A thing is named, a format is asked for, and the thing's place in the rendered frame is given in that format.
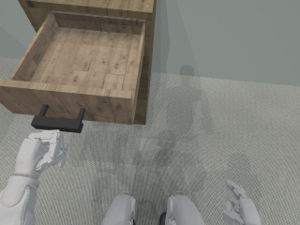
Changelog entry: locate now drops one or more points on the handle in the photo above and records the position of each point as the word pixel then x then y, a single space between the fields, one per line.
pixel 41 121

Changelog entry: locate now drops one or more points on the left robot forearm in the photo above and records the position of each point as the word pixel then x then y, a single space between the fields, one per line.
pixel 18 199

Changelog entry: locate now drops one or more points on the drawer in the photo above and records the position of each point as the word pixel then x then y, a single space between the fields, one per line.
pixel 79 61

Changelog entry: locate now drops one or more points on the right robot thigh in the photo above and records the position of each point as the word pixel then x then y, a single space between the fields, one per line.
pixel 183 211

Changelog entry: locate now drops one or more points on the right robot hand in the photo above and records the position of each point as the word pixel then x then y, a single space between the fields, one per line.
pixel 245 211

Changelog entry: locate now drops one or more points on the left robot hand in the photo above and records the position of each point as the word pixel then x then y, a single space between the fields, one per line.
pixel 41 150

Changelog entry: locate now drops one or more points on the robot right shin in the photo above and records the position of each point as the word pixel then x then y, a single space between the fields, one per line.
pixel 167 220

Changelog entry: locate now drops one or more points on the cabinet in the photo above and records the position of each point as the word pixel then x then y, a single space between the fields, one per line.
pixel 38 10

